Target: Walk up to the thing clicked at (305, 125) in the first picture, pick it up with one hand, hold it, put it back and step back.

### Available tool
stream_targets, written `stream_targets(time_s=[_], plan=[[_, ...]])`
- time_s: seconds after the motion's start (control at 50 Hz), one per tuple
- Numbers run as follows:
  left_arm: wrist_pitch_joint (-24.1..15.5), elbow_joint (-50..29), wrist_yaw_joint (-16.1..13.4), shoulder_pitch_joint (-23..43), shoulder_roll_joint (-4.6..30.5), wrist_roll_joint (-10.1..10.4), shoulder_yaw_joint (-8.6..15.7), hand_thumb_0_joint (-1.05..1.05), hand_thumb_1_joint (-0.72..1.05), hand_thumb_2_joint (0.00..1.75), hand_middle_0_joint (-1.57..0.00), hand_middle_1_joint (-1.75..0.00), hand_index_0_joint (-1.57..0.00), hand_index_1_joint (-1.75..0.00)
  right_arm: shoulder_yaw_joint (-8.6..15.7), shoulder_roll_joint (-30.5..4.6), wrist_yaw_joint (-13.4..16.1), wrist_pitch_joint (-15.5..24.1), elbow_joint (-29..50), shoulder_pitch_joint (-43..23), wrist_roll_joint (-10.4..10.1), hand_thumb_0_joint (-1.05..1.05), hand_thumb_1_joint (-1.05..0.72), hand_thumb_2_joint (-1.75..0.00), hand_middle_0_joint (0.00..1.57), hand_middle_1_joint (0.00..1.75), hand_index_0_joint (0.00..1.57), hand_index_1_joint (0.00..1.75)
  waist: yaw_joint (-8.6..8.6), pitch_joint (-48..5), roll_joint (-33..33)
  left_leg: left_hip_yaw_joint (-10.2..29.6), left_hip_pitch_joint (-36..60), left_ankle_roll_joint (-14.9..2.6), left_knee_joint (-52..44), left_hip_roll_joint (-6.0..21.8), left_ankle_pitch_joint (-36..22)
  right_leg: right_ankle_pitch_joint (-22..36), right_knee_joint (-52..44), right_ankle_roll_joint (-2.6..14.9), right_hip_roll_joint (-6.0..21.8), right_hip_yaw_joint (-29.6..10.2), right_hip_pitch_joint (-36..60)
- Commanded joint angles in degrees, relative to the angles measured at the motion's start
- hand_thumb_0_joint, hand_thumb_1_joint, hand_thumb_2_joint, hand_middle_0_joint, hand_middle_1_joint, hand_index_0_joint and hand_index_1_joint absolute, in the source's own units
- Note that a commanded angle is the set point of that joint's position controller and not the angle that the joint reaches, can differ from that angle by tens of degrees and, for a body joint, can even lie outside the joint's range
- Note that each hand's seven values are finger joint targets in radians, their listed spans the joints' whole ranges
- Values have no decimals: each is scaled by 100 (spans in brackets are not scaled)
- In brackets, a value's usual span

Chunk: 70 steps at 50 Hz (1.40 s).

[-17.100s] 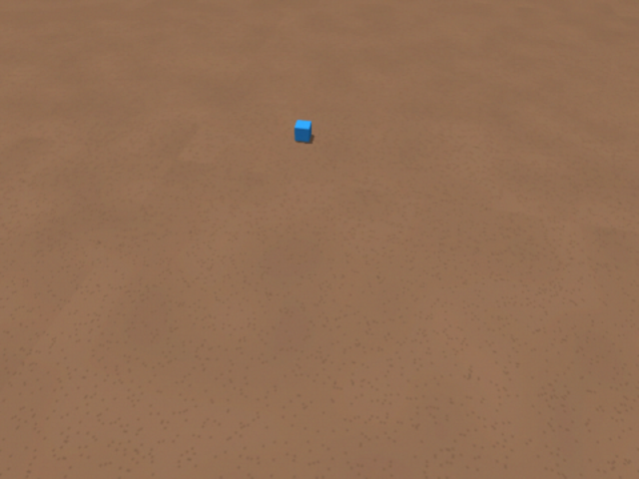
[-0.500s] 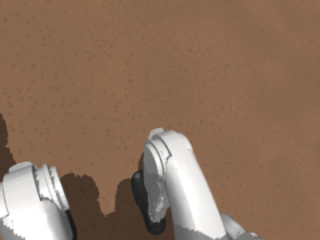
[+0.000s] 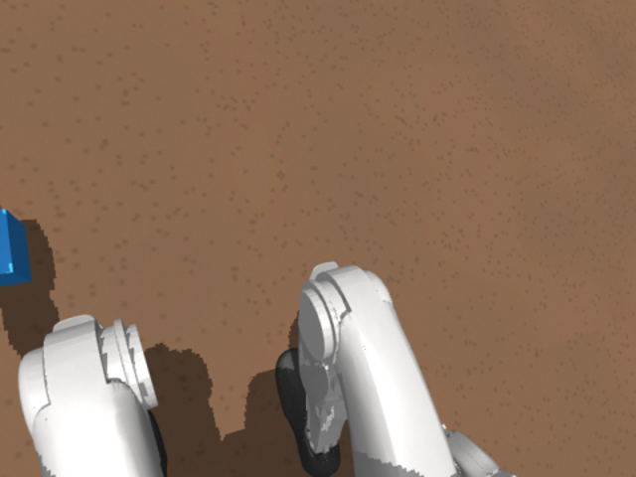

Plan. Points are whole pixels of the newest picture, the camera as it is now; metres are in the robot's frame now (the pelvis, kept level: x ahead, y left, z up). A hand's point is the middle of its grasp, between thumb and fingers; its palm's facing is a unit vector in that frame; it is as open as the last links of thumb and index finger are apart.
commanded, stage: settle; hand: left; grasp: from above
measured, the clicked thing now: out of the picture +0.42 +0.31 -0.24
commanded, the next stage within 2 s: lift in 0.46 s
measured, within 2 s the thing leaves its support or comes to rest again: neither
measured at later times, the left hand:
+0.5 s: hand out of the picture +0.40 +0.33 -0.11, palm faces -0.48 -0.08 -0.87, open 10.6 cm
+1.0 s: hand out of the picture +0.37 +0.33 -0.02, palm faces -0.48 -0.10 -0.87, open 10.6 cm
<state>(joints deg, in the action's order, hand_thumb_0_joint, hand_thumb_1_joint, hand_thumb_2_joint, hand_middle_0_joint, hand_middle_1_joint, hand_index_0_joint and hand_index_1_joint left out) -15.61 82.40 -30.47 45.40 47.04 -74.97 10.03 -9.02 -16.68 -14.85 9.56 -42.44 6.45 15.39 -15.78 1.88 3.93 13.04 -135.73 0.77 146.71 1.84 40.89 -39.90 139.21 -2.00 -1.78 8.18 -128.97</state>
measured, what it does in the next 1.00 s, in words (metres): rises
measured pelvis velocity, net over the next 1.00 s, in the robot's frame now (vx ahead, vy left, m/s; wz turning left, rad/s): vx -0.02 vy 0.00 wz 0.11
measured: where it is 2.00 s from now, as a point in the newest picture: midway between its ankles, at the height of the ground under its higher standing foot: (237, 466)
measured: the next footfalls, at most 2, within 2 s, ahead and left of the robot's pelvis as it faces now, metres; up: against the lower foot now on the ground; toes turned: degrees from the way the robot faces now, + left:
none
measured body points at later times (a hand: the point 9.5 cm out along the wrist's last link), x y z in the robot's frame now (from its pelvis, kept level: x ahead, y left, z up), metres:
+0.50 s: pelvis -0.01 -0.01 +0.04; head +0.21 +0.07 +0.43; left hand +0.42 +0.33 -0.06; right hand +0.08 -0.28 -0.06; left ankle +0.06 +0.13 -0.26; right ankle +0.10 -0.12 -0.26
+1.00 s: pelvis -0.02 +0.00 +0.10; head +0.17 +0.07 +0.50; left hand +0.39 +0.34 +0.03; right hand +0.10 -0.26 -0.02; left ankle +0.06 +0.13 -0.26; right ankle +0.10 -0.12 -0.26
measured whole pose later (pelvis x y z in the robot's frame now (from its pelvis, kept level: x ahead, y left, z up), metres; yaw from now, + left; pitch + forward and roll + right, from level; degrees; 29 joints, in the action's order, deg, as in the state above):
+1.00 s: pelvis -0.02 +0.00 +0.10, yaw +6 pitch +33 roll -7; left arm -10.6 57.9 -7.3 38.8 36.9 -63.9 0.8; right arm 0.6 -15.6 -6.6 -0.2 -39.6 10.7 2.8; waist -7.6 -8.3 -2.2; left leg 5.5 -122.6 -0.9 125.4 2.1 36.5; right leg -37.3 121.8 -2.1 0.1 3.1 -117.8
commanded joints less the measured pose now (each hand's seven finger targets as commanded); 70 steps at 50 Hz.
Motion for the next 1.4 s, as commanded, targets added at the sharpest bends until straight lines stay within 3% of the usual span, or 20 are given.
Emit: stream_targets(time_s=[0.0, 0.06, 0.12, 0.14, 0.18, 0.2, 0.22, 0.24, 0.28, 0.32, 0.4, 0.42, 0.44, 0.48, 0.52, 0.58, 0.72, 0.98, 1.2, 1.38], plan=[[101, -2409, -159, 1689, 1337, 352, 56, 0, 46, 89, -95, -62, -91, -67, 944, -1643, 119, -93, 309, 758, -347, 0, -91, -90, 20, 30, 20, 30, 315, -4760, -3397, -842, 3753, -12, -1894, -20, -1662, 1879, -1300, 455, -177, 289, 1839], [288, -1649, 53, 1691, 823, 417, -369, 0, 47, 83, -95, -59, -92, -63, 936, -1492, 127, -173, 75, 892, -499, 0, -91, -90, 20, 30, 20, 30, 146, -4015, -2672, -892, 3072, -140, -1963, -47, -1187, 1488, -1584, 409, -200, 233, 1483], [416, -1615, 241, 2058, 1200, 364, -217, 0, 49, 89, -99, -57, -94, -63, 1032, -1578, 226, -248, 132, 1087, -586, 0, -91, -90, 20, 30, 20, 30, 214, -4158, -2257, -868, 3135, -203, -1978, -53, -1289, 1543, -1767, 384, -172, 178, 1659], [445, -1524, 266, 1966, 1483, 343, 74, 0, 53, 90, -101, -59, -96, -64, 1100, -1612, 250, -303, 60, 1235, -566, 0, -90, -90, 20, 30, 20, 30, 222, -4280, -2158, -876, 3111, -218, -1990, -67, -1326, 1563, -1806, 384, -171, 120, 1897], [479, -1143, 451, 1881, 1041, 469, -88, 0, 57, 95, -106, -60, -100, -66, 1098, -1571, 270, -341, 76, 1269, -589, 0, -90, -90, 20, 30, 20, 30, 119, -3919, -1710, -889, 2803, -259, -2026, -93, -1128, 1341, -1923, 374, -153, 96, 1924], [435, -1333, 621, 2164, 417, 574, -571, 0, 59, 94, -107, -61, -102, -67, 1025, -1447, 277, -311, 292, 1061, -623, 0, -91, -90, 20, 30, 20, 30, 70, -3881, -1554, -904, 2719, -283, -2060, -115, -965, 1190, -2034, 376, -164, 70, 1922], [407, -1369, 757, 2186, 392, 643, -633, 0, 58, 93, -106, -62, -101, -68, 1003, -1407, 311, -318, 274, 996, -661, 0, -91, -90, 20, 30, 20, 30, 96, -3952, -1632, -921, 2712, -294, -2131, -136, -845, 1053, -2088, 373, -161, 55, 1951], [406, -1218, 879, 2049, 605, 662, -625, 0, 57, 90, -106, -62, -101, -67, 1005, -1399, 353, -341, 167, 1065, -694, 0, -91, -90, 20, 30, 20, 30, 188, -3856, -1596, -944, 2639, -302, -2163, -145, -731, 863, -2139, 372, -163, -7, 2029], [366, -1266, 1020, 1739, 1658, 622, 72, 0, 57, 87, -106, -59, -102, -64, 1138, -1623, 455, -418, 131, 1232, -718, 0, -91, -90, 20, 30, 20, 30, 391, -3923, -1505, -973, 2648, -280, -2196, -147, -710, 703, -2162, 387, -127, -51, 2228], [270, -1667, 1233, 2060, 762, 666, -473, 0, 62, 92, -111, -59, -106, -64, 1101, -1434, 468, -472, 337, 1158, -720, 0, -91, -90, 20, 30, 20, 30, 274, -4156, -1724, -993, 2932, -221, -2271, -155, -831, 853, -2177, 417, -114, -37, 2264], [124, -2177, 1302, 2112, 1188, 606, -258, 0, 64, 91, -112, -61, -108, -66, 1132, -1444, 569, -607, 373, 1199, -826, 0, -91, -90, 20, 30, 20, 30, 448, -4432, -1875, -1015, 3238, -208, -2413, -156, -1070, 1155, -2186, 430, -106, -39, 2330], [87, -2267, 1333, 2123, 918, 620, -430, 0, 65, 95, -114, -61, -108, -67, 1132, -1419, 592, -620, 359, 1178, -851, 0, -91, -90, 20, 30, 20, 30, 467, -4450, -1922, -1035, 3372, -185, -2419, -164, -1177, 1255, -2194, 449, -89, -9, 2227], [50, -2412, 1290, 2187, 1331, 567, -153, 0, 68, 96, -115, -62, -110, -67, 1160, -1446, 622, -655, 367, 1184, -846, 0, -91, -90, 20, 30, 20, 30, 455, -4505, -1993, -1022, 3357, -199, -2425, -148, -1123, 1213, -2179, 438, -101, -36, 2273], [17, -2617, 1293, 2097, 1102, 586, -285, 0, 69, 94, -115, -61, -111, -66, 1180, -1389, 647, -690, 316, 1257, -872, 0, -91, -90, 20, 30, 20, 30, 528, -4632, -2093, -1059, 3637, -179, -2478, -154, -1330, 1409, -2194, 432, -76, -18, 2268], [19, -2530, 1231, 2070, 1255, 535, -132, 0, 70, 96, -115, -63, -111, -68, 1226, -1456, 681, -718, 291, 1274, -890, 0, -91, -90, 20, 30, 20, 30, 541, -4546, -2096, -1049, 3688, -165, -2516, -169, -1332, 1384, -2212, 459, -64, -3, 2110], [45, -2615, 1158, 2267, 1201, 507, -217, 0, 65, 96, -110, -63, -107, -67, 1229, -1353, 717, -749, 306, 1257, -904, 0, -91, -90, 20, 30, 20, 30, 538, -4633, -2172, -1024, 3737, -176, -2716, -158, -1019, 1111, -2269, 458, -65, -16, 2063], [423, -2614, 1425, 1918, 893, 818, -398, 0, 62, 98, -107, -67, -104, -71, 1333, -1291, 788, -753, 301, 1383, -1026, 0, -90, -90, 20, 30, 20, 30, 680, -4809, -2106, -1057, 4012, -208, -3153, -172, -818, 953, -2624, 443, -29, -87, 2288], [465, -4121, 2193, 1109, 574, 1345, -551, 0, 68, 97, -110, -68, -108, -70, 1483, -1149, 991, -893, 693, 1243, -1340, 0, -90, -90, 20, 30, 20, 30, 902, -4805, -1662, -882, 4544, -244, -4101, -136, -520, 747, -3405, 395, -28, -239, 2958], [692, -5241, 2294, 109, 446, 1548, -429, 0, 68, 100, -111, -67, -107, -71, 1555, -995, 1262, -998, 847, 1015, -1505, 0, -90, -90, 20, 30, 20, 30, 1089, -4766, -1544, -940, 5723, -215, -5108, -126, -899, 1020, -4434, 346, 6, -392, 4068], [1028, -5838, 2431, -530, -109, 1720, -834, 0, 68, 101, -110, -68, -106, -72, 1497, -868, 1533, -984, 927, 777, -1650, 0, -90, -90, 20, 30, 20, 30, 1102, -4265, -1505, -801, 6901, -171, -6461, -57, -620, 947, -5461, 300, -14, -416, 5073]])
